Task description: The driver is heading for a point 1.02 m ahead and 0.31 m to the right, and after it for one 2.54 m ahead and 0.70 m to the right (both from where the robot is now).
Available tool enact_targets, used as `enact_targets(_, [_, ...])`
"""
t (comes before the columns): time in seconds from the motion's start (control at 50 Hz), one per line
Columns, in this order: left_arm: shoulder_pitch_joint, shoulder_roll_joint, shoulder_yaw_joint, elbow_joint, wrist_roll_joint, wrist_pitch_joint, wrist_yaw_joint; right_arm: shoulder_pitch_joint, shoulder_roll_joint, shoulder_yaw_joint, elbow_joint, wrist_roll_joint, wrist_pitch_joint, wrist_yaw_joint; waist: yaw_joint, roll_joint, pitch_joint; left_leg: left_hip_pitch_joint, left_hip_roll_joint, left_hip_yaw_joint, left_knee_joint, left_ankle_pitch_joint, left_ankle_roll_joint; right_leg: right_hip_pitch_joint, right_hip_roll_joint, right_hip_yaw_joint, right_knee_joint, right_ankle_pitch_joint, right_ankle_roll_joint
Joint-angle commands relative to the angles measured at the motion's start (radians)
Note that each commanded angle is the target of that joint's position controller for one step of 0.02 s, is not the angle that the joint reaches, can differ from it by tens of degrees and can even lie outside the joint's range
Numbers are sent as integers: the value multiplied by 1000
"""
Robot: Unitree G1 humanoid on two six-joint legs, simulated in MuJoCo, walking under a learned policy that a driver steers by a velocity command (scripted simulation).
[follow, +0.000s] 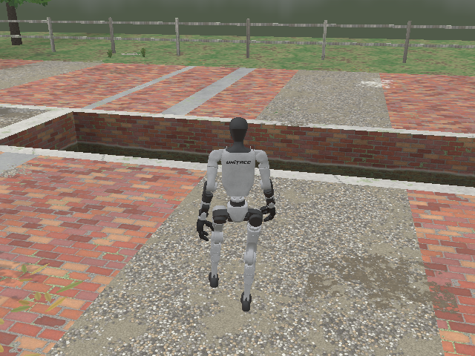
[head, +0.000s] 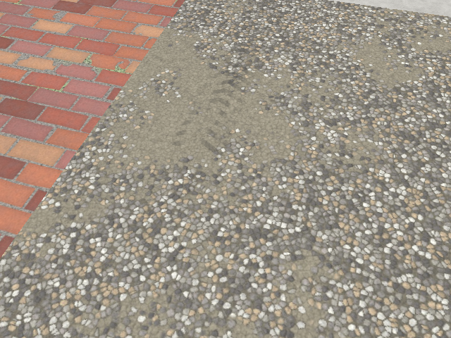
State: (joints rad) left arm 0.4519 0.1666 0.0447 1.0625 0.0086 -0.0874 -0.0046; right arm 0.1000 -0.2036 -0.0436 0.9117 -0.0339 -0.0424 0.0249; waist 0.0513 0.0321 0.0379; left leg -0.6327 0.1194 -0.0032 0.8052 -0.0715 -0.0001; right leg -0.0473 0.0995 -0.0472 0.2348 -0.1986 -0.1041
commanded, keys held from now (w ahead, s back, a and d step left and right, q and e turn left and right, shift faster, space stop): w+e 0.96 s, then w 0.04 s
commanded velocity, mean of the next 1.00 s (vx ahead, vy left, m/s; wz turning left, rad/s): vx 0.50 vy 0.00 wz -0.53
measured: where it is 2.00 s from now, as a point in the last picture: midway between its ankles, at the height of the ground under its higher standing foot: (355, 217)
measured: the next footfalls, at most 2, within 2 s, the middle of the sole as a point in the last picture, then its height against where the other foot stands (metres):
left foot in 0.20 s outside the picture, level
right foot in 0.72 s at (305, 337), level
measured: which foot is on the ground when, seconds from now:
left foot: up 0.00-0.18, down 0.20-0.74, up 0.76-1.00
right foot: down 0.00-0.20, up 0.22-0.70, down 0.72-1.00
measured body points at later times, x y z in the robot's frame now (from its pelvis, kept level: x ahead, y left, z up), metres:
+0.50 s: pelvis +0.27 +0.04 +0.00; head +0.30 +0.04 +0.45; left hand +0.48 +0.25 -0.13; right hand +0.21 -0.22 -0.13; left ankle +0.26 +0.13 -0.75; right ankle +0.32 -0.12 -0.67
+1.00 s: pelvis +0.50 -0.11 +0.00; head +0.52 -0.14 +0.45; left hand +0.68 +0.10 -0.12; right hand +0.49 -0.41 -0.12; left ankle +0.68 -0.01 -0.67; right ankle +0.46 -0.13 -0.75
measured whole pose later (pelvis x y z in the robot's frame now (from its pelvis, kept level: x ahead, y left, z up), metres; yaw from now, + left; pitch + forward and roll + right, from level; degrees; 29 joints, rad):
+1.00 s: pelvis +0.50 -0.11 +0.00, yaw -35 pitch +1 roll +0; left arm 0.35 0.26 0.07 0.86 0.00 -0.05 -0.01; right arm 0.14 -0.26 -0.05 0.77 -0.05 -0.02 0.02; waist 0.03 0.04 0.05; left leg -0.65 0.14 -0.02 0.99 -0.21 -0.05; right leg -0.13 0.15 0.04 0.31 -0.19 -0.14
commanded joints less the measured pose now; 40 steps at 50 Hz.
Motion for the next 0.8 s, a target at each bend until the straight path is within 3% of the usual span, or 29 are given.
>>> enact_targets(0.02, [44,144,24,-47,0,-11,5,-106,-42,-1,-84,9,-9,0,3,-89,46,-2,-45,39,-114,77,-20,-27,-250,204,-74,314,-117])
enact_targets(0.08, [72,155,29,-52,8,-4,10,-186,-56,1,-127,15,-17,-2,28,-106,42,-7,-66,33,-179,47,-15,51,-265,236,-11,386,-122])
enact_targets(0.12, [54,173,37,-64,14,1,17,-186,-76,-3,-146,20,-27,-3,12,-119,35,44,-77,19,-230,-5,1,76,-280,264,35,430,-108])
enact_targets(0.16, [-2,201,49,-85,15,2,18,-68,-107,-15,-125,21,-42,-11,-51,-126,-6,239,-114,27,-301,-77,26,36,-269,266,139,537,-73])
enact_targets(0.18, [-23,203,50,-93,9,0,13,75,-132,-29,-83,15,-54,-21,-114,-83,-81,430,-127,37,-365,-52,48,-4,-221,230,303,571,-51])
enact_targets(0.2, [-34,167,43,-120,-2,-4,7,240,-197,-48,-58,-10,-67,-36,-174,-6,-207,678,21,-101,-382,-135,91,-149,-155,184,553,392,-31])
enact_targets(0.22, [55,48,20,-162,-43,-2,9,318,-305,-72,-70,-40,-63,-41,-145,209,-365,982,327,-513,-428,-217,183,-477,-9,77,886,-189,12])
enact_targets(0.24, [61,133,37,-160,-23,7,13,265,-261,-69,-74,-20,-43,-38,-118,199,-378,922,348,-713,-533,-315,223,-585,-32,112,1021,-324,-2])
enact_targets(0.26, [4,155,45,-157,-9,18,11,170,-170,-46,-94,-13,-38,-36,-85,78,-211,776,304,-554,-544,-379,197,-617,-98,123,1053,-233,-6])
enact_targets(0.28, [-57,138,42,-165,-1,20,1,120,-112,-31,-96,-5,-42,-32,-79,11,-110,644,248,-398,-568,-295,173,-601,-135,119,1013,-155,0])
enact_targets(0.32, [-83,117,45,-177,22,41,-17,122,-80,-20,-74,2,-52,-37,-46,64,-41,518,171,-204,-608,-126,127,-551,-174,111,950,-105,17])
enact_targets(0.38, [-122,96,42,-205,26,72,-36,176,-88,-23,-46,17,-78,-32,-28,66,-35,507,158,-80,-629,58,130,-574,-182,90,942,-50,33])
enact_targets(0.42, [-191,98,39,-235,28,80,-46,202,-100,-27,-38,18,-86,-30,-31,54,-21,525,159,-16,-644,114,139,-636,-193,82,914,13,42])
enact_targets(0.52, [-378,91,19,-311,24,76,-68,239,-115,-29,-24,13,-83,-30,-58,50,28,532,125,137,-660,171,131,-627,-186,20,627,188,53])
enact_targets(0.6, [-485,101,11,-360,30,74,-79,300,-158,-39,-6,14,-72,-40,-87,48,53,627,160,198,-642,248,121,-573,-168,-52,456,152,16])
enact_targets(0.66, [-472,121,19,-369,37,74,-71,325,-188,-46,8,12,-48,-48,-73,67,26,722,170,251,-501,585,105,-492,-101,-105,394,16,-34])
enact_targets(0.7, [-319,152,37,-332,38,66,-57,327,-220,-54,9,13,-26,-49,-9,74,-70,735,168,273,-234,776,99,-315,-21,-124,348,-67,-80])
enact_targets(0.72, [-155,182,56,-280,46,56,-43,318,-220,-52,-2,15,-17,-47,63,29,-164,630,149,293,4,654,73,-90,-1,-95,273,-31,-111])
enact_targets(0.74, [-49,286,87,-263,58,54,-26,336,-157,-36,-50,25,-18,-39,87,-108,-280,321,98,293,327,213,32,210,-229,226,238,-189,-186])
enact_targets(0.76, [-86,374,105,-289,25,64,-19,296,-125,-35,-127,23,-30,-22,32,-265,-339,-31,-115,155,629,-480,-23,377,-446,764,85,-131,-303])
enact_targets(0.78, [-68,353,101,-289,16,77,-11,163,-176,-42,-156,15,-39,-17,72,-100,-261,-147,-71,7,645,-400,-15,337,-426,684,46,-15,-281])
enact_targets(0.8, [-112,305,88,-277,9,76,-3,145,-148,-31,-162,27,-50,-14,36,-66,-146,-153,-28,-2,583,-303,-5,218,-406,540,49,94,-259])
Over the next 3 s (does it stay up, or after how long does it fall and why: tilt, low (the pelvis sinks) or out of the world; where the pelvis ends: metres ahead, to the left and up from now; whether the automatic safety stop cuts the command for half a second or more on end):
stays up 0.89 -0.35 0.00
